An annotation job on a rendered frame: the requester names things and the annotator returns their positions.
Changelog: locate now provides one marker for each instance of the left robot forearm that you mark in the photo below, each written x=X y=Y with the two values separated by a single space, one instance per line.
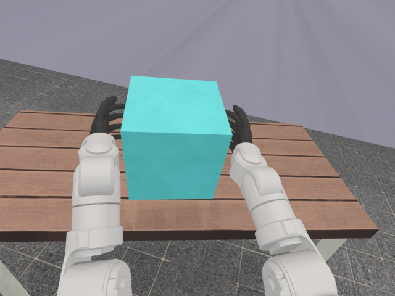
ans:
x=95 y=200

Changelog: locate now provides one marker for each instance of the right robot hand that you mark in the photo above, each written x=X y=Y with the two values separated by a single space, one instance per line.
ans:
x=241 y=127

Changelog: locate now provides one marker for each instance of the table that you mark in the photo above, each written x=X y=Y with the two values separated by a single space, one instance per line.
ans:
x=39 y=154

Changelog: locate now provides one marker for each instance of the right robot forearm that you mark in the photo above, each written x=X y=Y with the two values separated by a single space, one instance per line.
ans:
x=277 y=228

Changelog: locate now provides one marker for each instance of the left robot hand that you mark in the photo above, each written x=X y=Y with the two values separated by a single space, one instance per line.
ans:
x=101 y=121

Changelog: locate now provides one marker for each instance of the robot right upper arm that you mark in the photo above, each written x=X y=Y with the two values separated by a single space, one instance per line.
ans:
x=301 y=273

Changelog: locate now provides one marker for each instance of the robot left upper arm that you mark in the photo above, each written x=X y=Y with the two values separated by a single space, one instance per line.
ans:
x=97 y=278

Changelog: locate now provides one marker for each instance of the carton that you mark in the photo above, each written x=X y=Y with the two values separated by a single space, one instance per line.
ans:
x=175 y=138

